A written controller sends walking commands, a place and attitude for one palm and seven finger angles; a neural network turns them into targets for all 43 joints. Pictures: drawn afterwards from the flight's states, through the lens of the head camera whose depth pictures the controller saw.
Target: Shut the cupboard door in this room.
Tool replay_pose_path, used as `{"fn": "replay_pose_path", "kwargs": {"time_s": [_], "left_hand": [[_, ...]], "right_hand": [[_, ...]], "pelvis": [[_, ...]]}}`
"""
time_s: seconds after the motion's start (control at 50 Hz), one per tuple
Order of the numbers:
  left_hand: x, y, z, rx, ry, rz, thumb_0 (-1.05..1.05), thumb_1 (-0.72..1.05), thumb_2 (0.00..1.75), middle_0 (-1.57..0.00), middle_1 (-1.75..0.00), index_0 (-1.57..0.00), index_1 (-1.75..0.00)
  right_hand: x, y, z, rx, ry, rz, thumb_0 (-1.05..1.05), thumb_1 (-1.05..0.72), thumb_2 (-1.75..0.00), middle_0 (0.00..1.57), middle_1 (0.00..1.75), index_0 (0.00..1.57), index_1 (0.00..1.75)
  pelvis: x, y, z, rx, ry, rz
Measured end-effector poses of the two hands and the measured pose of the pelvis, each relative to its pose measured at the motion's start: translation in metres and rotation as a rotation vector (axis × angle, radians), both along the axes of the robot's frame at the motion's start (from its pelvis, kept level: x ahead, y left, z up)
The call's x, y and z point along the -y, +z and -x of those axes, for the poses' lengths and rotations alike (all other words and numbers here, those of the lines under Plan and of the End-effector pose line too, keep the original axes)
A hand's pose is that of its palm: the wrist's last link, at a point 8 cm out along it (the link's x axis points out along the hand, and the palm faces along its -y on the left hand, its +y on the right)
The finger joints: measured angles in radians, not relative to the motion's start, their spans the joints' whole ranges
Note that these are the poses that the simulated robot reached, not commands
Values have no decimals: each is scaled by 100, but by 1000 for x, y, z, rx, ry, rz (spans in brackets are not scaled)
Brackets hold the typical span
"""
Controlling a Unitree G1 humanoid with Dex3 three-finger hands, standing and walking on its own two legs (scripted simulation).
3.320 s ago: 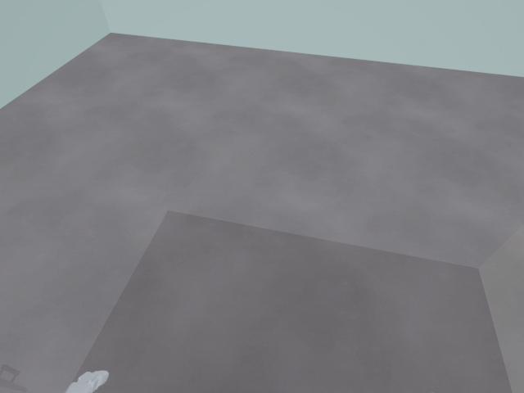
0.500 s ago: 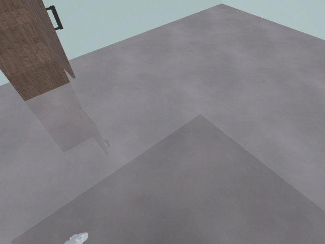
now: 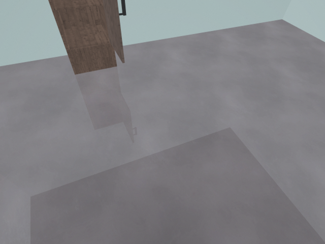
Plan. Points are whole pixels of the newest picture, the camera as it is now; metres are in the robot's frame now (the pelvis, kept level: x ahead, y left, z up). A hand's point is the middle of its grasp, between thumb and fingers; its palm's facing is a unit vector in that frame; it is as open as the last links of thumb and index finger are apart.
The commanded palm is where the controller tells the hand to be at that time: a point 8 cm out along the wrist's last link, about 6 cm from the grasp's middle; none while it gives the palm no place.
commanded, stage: stand and wait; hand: left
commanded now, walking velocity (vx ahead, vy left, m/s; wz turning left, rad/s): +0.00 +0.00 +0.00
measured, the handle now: (120, 4) +1.53 +0.45 -0.04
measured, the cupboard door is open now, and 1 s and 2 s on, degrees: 93 93 93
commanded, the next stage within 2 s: turn or walk to find it in 0.10 s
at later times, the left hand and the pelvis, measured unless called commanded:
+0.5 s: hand out of the picture -0.02 +0.18 -0.16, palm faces +0.05 -0.98 -0.22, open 7.4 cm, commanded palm none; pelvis -0.03 +0.01 +0.01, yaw +1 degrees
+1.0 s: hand out of the picture -0.02 +0.20 -0.16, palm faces +0.14 -0.96 -0.23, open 7.4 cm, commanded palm none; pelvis -0.05 +0.01 +0.01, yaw +6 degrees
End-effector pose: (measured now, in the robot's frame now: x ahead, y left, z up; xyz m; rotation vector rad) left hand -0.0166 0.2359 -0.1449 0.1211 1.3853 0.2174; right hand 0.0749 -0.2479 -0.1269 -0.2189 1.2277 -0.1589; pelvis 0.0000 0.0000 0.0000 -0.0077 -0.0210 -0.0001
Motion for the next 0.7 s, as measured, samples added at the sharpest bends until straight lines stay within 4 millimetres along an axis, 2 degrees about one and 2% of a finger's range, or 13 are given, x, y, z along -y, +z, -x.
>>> {"fn": "replay_pose_path", "kwargs": {"time_s": [0.06,0.14,0.26,0.34,0.42,0.5,0.62,0.7], "left_hand": [[-11,-6,19,-59,12,15,1,91,90,-20,-30,-20,-30],[-18,-2,28,-87,10,28,1,91,90,-20,-30,-19,-29],[-18,5,19,-39,4,22,1,91,90,-20,-30,-19,-29],[-12,8,10,15,-8,-2,1,91,90,-20,-30,-19,-29],[-1,14,8,48,-30,-13,1,91,90,-20,-30,-19,-29],[6,15,11,46,-47,-6,1,92,90,-20,-30,-20,-30],[11,9,17,25,-40,14,1,92,90,-20,-30,-20,-30],[9,4,24,17,-8,21,1,91,90,-20,-30,-20,-30]], "right_hand": [[-24,9,-9,48,25,-7,1,-91,-90,19,30,20,30],[-48,14,-10,75,33,-27,1,-91,-90,20,30,20,30],[-53,8,3,64,22,-47,-1,-93,-90,20,30,20,30],[-43,-5,27,15,7,-62,-1,-92,-90,20,30,20,30],[-31,-15,57,-38,-35,-74,0,-93,-90,20,30,20,30],[-25,-15,90,-99,-59,-75,0,-92,-90,20,30,20,30],[-27,-12,141,-222,-77,-75,1,-92,-90,20,30,20,30],[-30,-11,162,-299,-71,-70,1,-91,-90,20,30,20,30]], "pelvis": [[-9,3,2,14,-18,-12],[-18,9,6,23,-15,-3],[-24,10,18,15,5,-13],[-17,7,26,9,12,-32],[-12,7,31,20,17,-21],[-7,8,35,24,11,-21],[-2,9,42,17,22,-14],[-4,6,46,4,45,-3]]}}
